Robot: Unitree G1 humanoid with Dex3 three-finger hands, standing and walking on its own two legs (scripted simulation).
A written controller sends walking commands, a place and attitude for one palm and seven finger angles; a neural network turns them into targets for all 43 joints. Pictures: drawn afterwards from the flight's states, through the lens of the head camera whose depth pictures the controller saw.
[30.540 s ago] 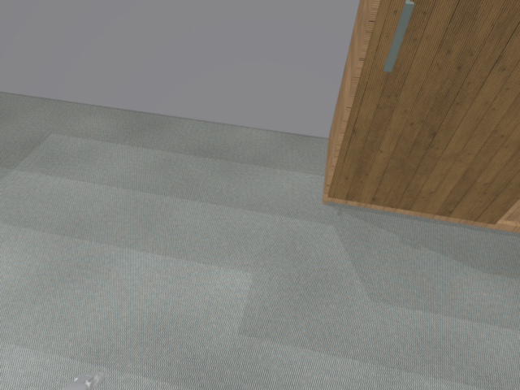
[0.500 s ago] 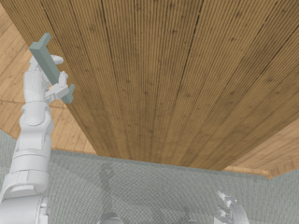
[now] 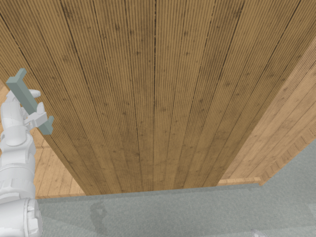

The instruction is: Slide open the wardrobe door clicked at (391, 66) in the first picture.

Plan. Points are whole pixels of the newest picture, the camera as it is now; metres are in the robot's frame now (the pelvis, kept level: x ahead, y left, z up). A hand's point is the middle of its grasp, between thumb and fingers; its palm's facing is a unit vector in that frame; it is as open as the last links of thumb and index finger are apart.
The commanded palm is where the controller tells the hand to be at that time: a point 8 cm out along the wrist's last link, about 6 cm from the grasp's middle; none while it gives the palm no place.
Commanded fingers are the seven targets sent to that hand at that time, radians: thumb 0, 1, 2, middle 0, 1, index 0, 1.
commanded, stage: stop walking and hold the door there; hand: left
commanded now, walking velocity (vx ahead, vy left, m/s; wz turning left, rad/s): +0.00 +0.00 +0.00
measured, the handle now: (35, 103) +0.44 +0.35 +0.09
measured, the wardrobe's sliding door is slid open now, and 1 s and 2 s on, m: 0.46 0.46 0.45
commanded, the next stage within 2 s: loosen the grip on the handle in 1.78 s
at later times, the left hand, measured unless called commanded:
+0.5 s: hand (40, 113) +0.39 +0.32 +0.10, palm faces +0.44 -0.87 -0.23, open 5.5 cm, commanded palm +0.35 +0.36 +0.08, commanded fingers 0.00 0.90 0.90 -0.45 -1.40 -0.45 -1.40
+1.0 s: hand (35, 114) +0.40 +0.33 +0.09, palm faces +0.38 -0.89 -0.25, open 5.8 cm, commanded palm +0.35 +0.39 +0.08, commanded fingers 0.00 0.90 0.90 -0.45 -1.40 -0.45 -1.40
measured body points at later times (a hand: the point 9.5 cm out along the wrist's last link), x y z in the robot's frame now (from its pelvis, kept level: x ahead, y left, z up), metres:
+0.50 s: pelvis -0.03 +0.01 +0.00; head -0.02 +0.02 +0.45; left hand +0.37 +0.36 +0.12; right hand +0.02 -0.27 -0.10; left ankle +0.06 +0.08 -0.74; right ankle -0.03 -0.13 -0.73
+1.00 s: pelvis -0.02 +0.05 +0.00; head +0.01 +0.03 +0.45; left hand +0.37 +0.38 +0.11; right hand +0.07 -0.27 -0.11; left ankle +0.00 +0.20 -0.70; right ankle -0.03 -0.13 -0.74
